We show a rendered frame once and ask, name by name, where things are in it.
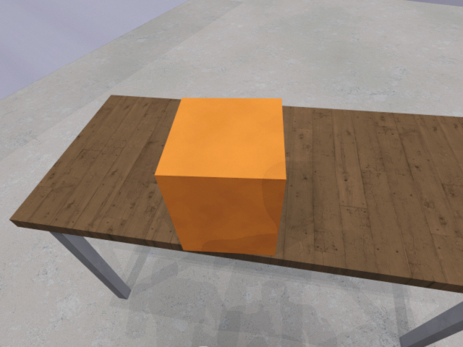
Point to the table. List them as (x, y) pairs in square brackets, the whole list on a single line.
[(373, 195)]

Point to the carton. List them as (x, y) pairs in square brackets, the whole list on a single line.
[(222, 174)]

